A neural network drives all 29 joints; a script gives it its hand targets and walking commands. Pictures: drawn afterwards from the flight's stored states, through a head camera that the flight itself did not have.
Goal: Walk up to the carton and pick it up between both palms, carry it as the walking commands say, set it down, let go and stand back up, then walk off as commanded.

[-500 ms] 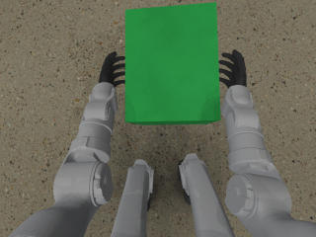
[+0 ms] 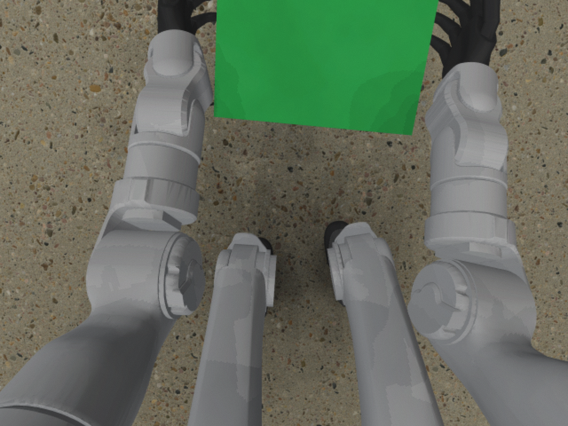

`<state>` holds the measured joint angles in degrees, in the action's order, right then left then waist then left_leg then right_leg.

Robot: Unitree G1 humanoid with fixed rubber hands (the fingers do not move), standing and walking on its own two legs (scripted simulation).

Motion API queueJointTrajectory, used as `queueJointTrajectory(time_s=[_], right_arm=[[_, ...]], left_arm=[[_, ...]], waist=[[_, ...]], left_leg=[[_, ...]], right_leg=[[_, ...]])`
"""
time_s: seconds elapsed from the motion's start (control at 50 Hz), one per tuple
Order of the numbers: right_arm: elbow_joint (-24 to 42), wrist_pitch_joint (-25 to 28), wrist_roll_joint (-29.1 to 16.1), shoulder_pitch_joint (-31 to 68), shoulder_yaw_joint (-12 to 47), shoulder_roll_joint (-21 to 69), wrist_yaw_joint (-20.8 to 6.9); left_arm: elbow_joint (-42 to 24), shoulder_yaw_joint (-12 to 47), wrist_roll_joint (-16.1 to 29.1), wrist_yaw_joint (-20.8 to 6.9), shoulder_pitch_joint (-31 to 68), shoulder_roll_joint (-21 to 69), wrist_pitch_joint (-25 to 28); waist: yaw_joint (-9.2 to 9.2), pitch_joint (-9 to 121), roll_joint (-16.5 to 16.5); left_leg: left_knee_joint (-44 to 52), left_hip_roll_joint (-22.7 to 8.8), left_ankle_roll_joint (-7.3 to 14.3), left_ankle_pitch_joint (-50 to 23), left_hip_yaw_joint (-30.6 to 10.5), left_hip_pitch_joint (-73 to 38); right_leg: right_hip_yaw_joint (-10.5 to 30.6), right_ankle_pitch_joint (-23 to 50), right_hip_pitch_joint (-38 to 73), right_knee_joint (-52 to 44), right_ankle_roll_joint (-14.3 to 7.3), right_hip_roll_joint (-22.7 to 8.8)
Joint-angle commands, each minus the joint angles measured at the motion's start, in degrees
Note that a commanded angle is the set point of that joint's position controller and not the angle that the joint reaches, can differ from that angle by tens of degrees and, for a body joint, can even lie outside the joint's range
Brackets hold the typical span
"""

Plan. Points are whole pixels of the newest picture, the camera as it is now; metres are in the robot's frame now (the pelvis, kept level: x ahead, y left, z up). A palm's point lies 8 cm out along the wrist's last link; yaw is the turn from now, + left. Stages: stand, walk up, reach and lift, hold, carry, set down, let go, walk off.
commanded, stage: set down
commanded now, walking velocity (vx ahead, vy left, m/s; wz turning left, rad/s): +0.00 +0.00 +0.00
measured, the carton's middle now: (320, 11) +0.60 -0.05 -0.23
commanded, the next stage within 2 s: none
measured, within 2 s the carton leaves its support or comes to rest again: neither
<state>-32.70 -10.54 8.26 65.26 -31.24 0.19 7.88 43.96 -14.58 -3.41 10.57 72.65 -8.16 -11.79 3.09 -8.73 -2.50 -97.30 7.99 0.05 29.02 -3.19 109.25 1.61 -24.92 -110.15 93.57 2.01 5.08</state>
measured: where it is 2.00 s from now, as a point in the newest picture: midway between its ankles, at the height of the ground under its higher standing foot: (300, 286)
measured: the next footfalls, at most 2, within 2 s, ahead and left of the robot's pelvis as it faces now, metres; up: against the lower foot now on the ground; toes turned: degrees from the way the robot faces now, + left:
none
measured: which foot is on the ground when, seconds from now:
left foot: down 0.00-1.00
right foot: down 0.00-1.00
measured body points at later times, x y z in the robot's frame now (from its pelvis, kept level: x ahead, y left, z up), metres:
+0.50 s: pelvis +0.00 -0.01 -0.05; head +0.36 -0.02 +0.21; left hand +0.58 +0.13 -0.20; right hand +0.54 -0.19 -0.20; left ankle +0.09 +0.10 -0.49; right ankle +0.12 -0.12 -0.49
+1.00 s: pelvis +0.00 -0.01 -0.09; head +0.39 -0.02 +0.11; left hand +0.61 +0.12 -0.27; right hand +0.56 -0.20 -0.28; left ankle +0.09 +0.10 -0.49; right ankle +0.12 -0.12 -0.49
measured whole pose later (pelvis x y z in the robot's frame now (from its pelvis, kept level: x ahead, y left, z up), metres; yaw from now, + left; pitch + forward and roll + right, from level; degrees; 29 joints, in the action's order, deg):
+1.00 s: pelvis +0.00 -0.01 -0.09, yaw +1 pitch +39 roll -2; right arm -45.2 -15.7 7.3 88.5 -31.6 -10.7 1.9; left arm 54.9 -12.2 -3.9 4.0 96.4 -19.3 -17.0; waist 3.6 -26.6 -3.3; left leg -116.6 9.4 -1.1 33.7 -2.8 121.5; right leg -0.5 -29.4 -122.6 112.9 1.7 4.8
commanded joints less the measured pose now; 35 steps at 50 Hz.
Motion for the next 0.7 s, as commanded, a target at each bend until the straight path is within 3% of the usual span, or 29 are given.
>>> queueJointTrajectory(time_s=[0.0, 0.02, 0.04, 0.06, 0.08, 0.1, 0.12, 0.14, 0.16, 0.18, 0.24, 0.26, 0.28, 0.3, 0.32, 0.38, 0.4, 0.42, 0.44, 0.48, 0.5, 0.52, 0.54, 0.56, 0.6, 0.62, 0.64, 0.66, 0.68], right_arm=[[-19.0, -7.2, 3.3, 27.6, 22.7, 41.2, -17.4], [-16.7, -7.2, 2.5, 30.8, 21.5, 41.6, -18.2], [-19.3, -8.1, 4.1, 29.9, 19.5, 41.4, -19.1], [-15.3, -8.2, 3.1, 33.0, 21.2, 41.6, -19.1], [-15.3, -7.8, 3.5, 31.1, 20.4, 41.0, -19.0], [-11.9, -6.5, 3.3, 35.1, 20.6, 40.3, -18.9], [-1.4, -4.8, -1.0, 43.7, 24.5, 40.4, -18.4], [-3.0, -4.2, -2.6, 41.1, 27.7, 41.9, -17.5], [3.5, -2.6, -5.6, 48.0, 30.5, 42.0, -16.8], [2.0, -3.0, -6.2, 47.6, 30.5, 41.8, -16.8], [3.8, -1.9, -9.0, 53.1, 34.7, 39.5, -14.8], [0.5, -1.7, -10.8, 52.1, 34.2, 39.3, -14.7], [-3.7, -2.3, -7.8, 45.7, 31.9, 37.9, -14.1], [-12.8, -3.0, -4.8, 39.9, 28.6, 37.0, -14.5], [-14.2, -3.3, -3.3, 39.3, 26.3, 35.3, -15.1], [-23.6, -6.8, 1.3, 32.8, 19.7, 39.2, -17.2], [-24.1, -7.3, 4.2, 30.8, 17.9, 35.7, -17.5], [-24.7, -7.4, 3.8, 31.7, 15.7, 36.0, -18.4], [-23.8, -7.5, 3.7, 31.2, 15.1, 36.7, -18.8], [-24.3, -8.2, 5.0, 33.2, 15.2, 34.5, -18.5], [-16.3, -6.6, 1.4, 37.9, 17.2, 34.7, -18.7], [-3.4, -4.0, -1.6, 44.7, 21.2, 32.0, -18.1], [-3.7, -3.6, -4.4, 48.3, 23.1, 34.1, -17.8], [3.9, -1.4, -7.6, 55.2, 28.2, 29.0, -17.0], [12.1, -0.2, -14.9, 63.0, 36.2, 30.1, -14.7], [13.7, 0.4, -15.5, 63.7, 36.1, 25.4, -13.4], [12.1, 0.4, -16.4, 65.3, 36.9, 22.0, -12.1], [-0.2, -0.6, -12.8, 56.8, 34.3, 22.8, -11.4], [-6.5, -1.2, -12.1, 52.5, 31.7, 23.3, -11.7]], left_arm=[[14.0, 15.5, -4.0, -18.0, 27.3, 49.0, -4.3], [9.7, 13.9, -5.6, -18.4, 30.1, 46.6, -4.0], [15.0, 10.5, -7.4, -19.1, 26.2, 48.0, -4.9], [8.7, 11.7, -5.1, -19.9, 33.3, 44.7, -3.9], [13.5, 9.7, -5.8, -20.5, 29.2, 47.5, -4.3], [12.3, 11.2, -3.1, -21.1, 28.9, 51.2, -3.1], [5.0, 14.7, 0.4, -21.0, 36.7, 50.7, -1.6], [1.0, 16.9, 2.7, -21.3, 38.6, 48.9, 0.1], [-2.4, 18.1, 5.2, -20.8, 42.0, 49.0, 0.9], [-0.9, 17.5, 5.2, -20.4, 42.3, 46.8, 0.8], [2.9, 18.3, 6.9, -19.1, 40.9, 43.6, 1.6], [1.9, 19.5, 6.9, -18.7, 43.0, 43.4, 1.8], [0.2, 21.2, 7.7, -18.8, 46.5, 43.7, 1.9], [8.2, 19.2, 4.7, -18.7, 40.3, 41.5, 0.6], [10.9, 18.7, 3.4, -19.4, 38.2, 44.3, -0.1], [9.4, 14.9, 0.8, -20.8, 40.4, 40.1, -0.7], [16.5, 13.1, -2.3, -21.3, 35.9, 40.4, -2.5], [18.2, 11.2, -4.2, -20.8, 31.6, 40.9, -3.4], [15.6, 12.3, -3.8, -21.1, 35.0, 40.0, -3.2], [15.1, 10.5, -2.2, -21.3, 38.0, 40.6, -3.3], [9.6, 13.9, -0.5, -21.3, 40.0, 42.1, -2.8], [6.6, 18.2, 3.0, -20.5, 41.1, 44.7, -2.5], [-4.3, 21.8, 7.6, -19.8, 50.4, 45.2, 0.2], [0.8, 22.1, 8.2, -19.1, 47.0, 43.5, -0.1], [-11.2, 29.3, 15.4, -16.9, 59.4, 39.0, 2.0], [-11.7, 32.7, 17.6, -15.9, 62.0, 40.0, 1.6], [-11.6, 33.4, 18.1, -15.2, 60.3, 37.9, 1.4], [-4.7, 29.7, 14.6, -14.8, 57.2, 34.4, 1.2], [-2.9, 29.9, 13.4, -14.6, 57.9, 31.3, 1.0]], waist=[[6.12, 58.4, -0.6], [3.15, 60.1, -3.4], [3.5, 54.3, -1.9], [2.53, 55.3, 1.1], [1.98, 53.4, -1.6], [3.03, 54.8, 1.0], [1.45, 66.6, 0.2], [2.09, 70.2, 3.7], [1.49, 76.1, 0.5], [0.03, 73.7, 1.4], [1.72, 79.5, 5.2], [0.52, 76.9, -0.5], [6.03, 74.9, 2.2], [6.19, 64.2, 0.3], [6.1, 62.0, -2.5], [5.56, 55.2, -1.8], [7.38, 48.9, -0.9], [5.31, 48.9, -2.3], [6.78, 48.6, -4.6], [7.04, 46.0, -0.7], [5.43, 52.7, -4.6], [7.21, 64.3, -5.7], [6.86, 70.3, -3.3], [6.98, 72.7, -3.1], [6.09, 91.2, -1.2], [10.29, 98.1, -4.7], [10.21, 99.0, -4.7], [9.16, 86.2, -5.8], [10.51, 79.2, -7.9]], left_leg=[[4.8, 1.0, -0.4, 0.5, 2.7, -14.0], [4.6, 0.5, -0.2, -0.5, 3.0, -14.3], [5.4, 1.0, 0.1, 2.2, 3.3, -12.0], [4.0, 0.5, 0.3, 2.0, 3.6, -7.2], [3.4, 0.4, 0.3, 1.1, 4.1, -8.5], [1.9, 1.1, 0.1, -1.1, 4.3, -4.2], [0.6, 1.5, 0.2, -6.2, 4.5, -9.7], [-2.0, 1.1, 0.2, -9.4, 4.9, -7.6], [-3.6, 0.8, 0.0, -12.4, 4.9, -8.6], [-3.0, 1.5, 0.2, -12.7, 5.1, -7.0], [-5.0, 1.9, 0.7, -11.3, 4.9, -5.1], [-4.5, 1.8, 0.0, -10.8, 6.3, -6.1], [-5.6, 1.8, 0.0, -10.1, 4.4, -7.5], [-4.9, 0.8, -0.5, -8.1, 3.5, -7.4], [-4.6, 1.3, -0.9, -5.4, 4.6, -5.5], [-3.1, 0.9, 0.2, 1.1, 5.0, -2.7], [-4.4, 0.6, -0.1, 3.0, 4.8, 0.2], [-3.0, 1.1, 0.1, 1.2, 4.3, -3.5], [-3.0, 0.1, 0.0, -0.1, 4.1, -5.6], [-5.2, 0.9, 0.0, 2.8, 4.0, 0.4], [-6.3, 0.7, -0.1, -1.9, 4.4, -3.9], [-7.5, 0.2, -0.2, -11.4, 2.3, -13.4], [-9.2, 1.5, -0.2, -13.5, 3.6, -12.1], [-11.1, 0.7, 0.1, -16.4, 2.6, -12.7], [-13.8, 1.1, 0.2, -25.2, 2.4, -18.4], [-14.3, 0.4, -0.4, -28.5, 1.1, -26.7], [-14.9, 0.9, -0.8, -29.8, 1.7, -27.2], [-14.6, 0.6, -0.9, -22.3, 1.9, -24.4], [-13.5, -0.1, -1.0, -18.0, 1.6, -26.0]], right_leg=[[-3.3, 1.3, 24.0, -0.5, -0.8, 0.4], [-2.7, 3.1, 23.9, 1.4, -0.9, -0.2], [-3.2, 0.2, 22.0, 1.2, -0.8, 0.4], [-2.0, 2.3, 26.0, 1.2, -0.8, 0.0], [-1.8, 2.4, 23.2, 1.5, -1.1, 0.9], [-2.0, 5.2, 26.3, 1.9, -1.0, 0.9], [-1.4, 10.6, 32.8, 3.5, -1.1, 0.7], [-1.5, 16.2, 35.3, 4.4, -0.4, 1.2], [-0.7, 20.2, 37.5, 6.0, -0.9, 1.3], [-0.8, 22.0, 36.9, 7.0, -0.8, 1.5], [-1.3, 25.1, 43.4, 9.3, -0.3, 0.5], [-1.0, 22.3, 40.9, 8.8, -0.3, 0.3], [-2.3, 21.7, 38.6, 9.7, -0.5, 0.7], [-3.6, 17.0, 28.7, 10.0, 0.2, 0.5], [-3.3, 12.7, 28.0, 8.6, -0.7, 0.2], [-3.0, 5.4, 23.4, 8.9, -1.2, 0.5], [-3.9, 3.2, 19.4, 9.0, -1.1, 0.6], [-4.4, 3.2, 18.1, 9.3, -0.8, 0.2], [-4.4, 3.4, 15.8, 8.9, -1.1, 0.6], [-3.3, 1.7, 18.0, 9.4, -1.2, 0.1], [-3.0, 6.4, 20.8, 11.0, -1.5, 0.7], [-4.3, 12.9, 21.2, 13.3, -1.5, 1.1], [-3.4, 15.6, 25.6, 13.1, -1.6, 0.7], [-4.1, 21.1, 28.0, 15.7, -1.3, 0.7], [-2.5, 33.2, 39.7, 19.0, -1.4, 0.1], [-3.6, 35.2, 39.2, 20.2, -1.7, -0.3], [-4.1, 36.1, 41.2, 19.4, -1.2, -0.9], [-3.3, 27.9, 34.9, 18.0, -1.1, -1.1], [-4.6, 21.0, 27.8, 16.8, -0.5, -0.8]])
